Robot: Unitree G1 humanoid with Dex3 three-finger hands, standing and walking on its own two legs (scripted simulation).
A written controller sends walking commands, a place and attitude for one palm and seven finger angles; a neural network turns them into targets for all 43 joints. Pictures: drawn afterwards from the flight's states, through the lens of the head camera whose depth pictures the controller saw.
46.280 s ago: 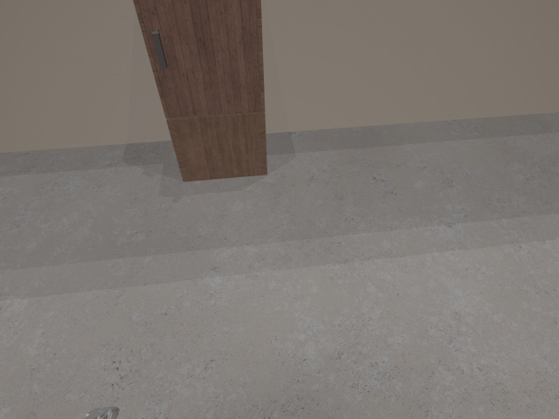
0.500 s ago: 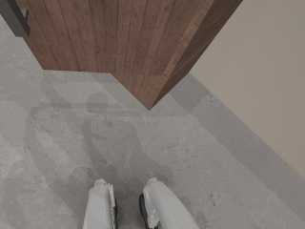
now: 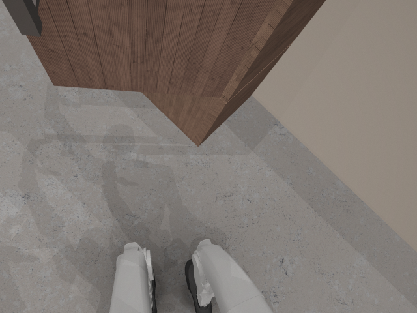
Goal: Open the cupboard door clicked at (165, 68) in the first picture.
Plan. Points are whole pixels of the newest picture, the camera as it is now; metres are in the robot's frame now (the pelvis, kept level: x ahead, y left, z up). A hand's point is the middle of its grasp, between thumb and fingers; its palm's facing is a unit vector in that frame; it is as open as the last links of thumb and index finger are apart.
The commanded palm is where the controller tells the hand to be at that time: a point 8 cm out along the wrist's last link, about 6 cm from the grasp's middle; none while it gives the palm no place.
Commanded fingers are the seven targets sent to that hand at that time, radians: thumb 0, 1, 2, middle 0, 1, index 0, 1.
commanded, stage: move the hooked fingers beside the handle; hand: left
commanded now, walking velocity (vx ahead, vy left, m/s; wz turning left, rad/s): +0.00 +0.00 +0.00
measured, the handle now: out of the picture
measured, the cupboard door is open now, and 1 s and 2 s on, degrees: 46 46 46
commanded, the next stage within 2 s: slide the fingers in behind the handle in 0.48 s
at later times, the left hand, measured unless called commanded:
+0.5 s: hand out of the picture +0.57 +0.29 +0.10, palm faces -0.02 -1.00 +0.01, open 14.0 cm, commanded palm +0.59 +0.29 +0.09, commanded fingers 0.00 -0.50 0.30 -0.30 -1.20 -0.30 -1.20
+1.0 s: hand out of the picture +0.57 +0.27 +0.10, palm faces -0.03 -1.00 +0.03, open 14.0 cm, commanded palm +0.59 +0.27 +0.09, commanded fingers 0.00 -0.50 0.30 -0.30 -1.20 -0.30 -1.20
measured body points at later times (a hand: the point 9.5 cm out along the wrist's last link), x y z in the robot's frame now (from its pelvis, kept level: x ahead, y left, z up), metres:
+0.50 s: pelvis +0.01 -0.01 +0.00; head +0.21 +0.06 +0.39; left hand +0.57 +0.34 +0.10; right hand -0.02 -0.28 -0.07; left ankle +0.04 +0.06 -0.60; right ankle +0.02 -0.13 -0.60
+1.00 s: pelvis +0.01 -0.01 +0.01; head +0.21 +0.05 +0.41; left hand +0.57 +0.32 +0.10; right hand +0.00 -0.27 -0.07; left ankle +0.04 +0.06 -0.60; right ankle +0.02 -0.13 -0.60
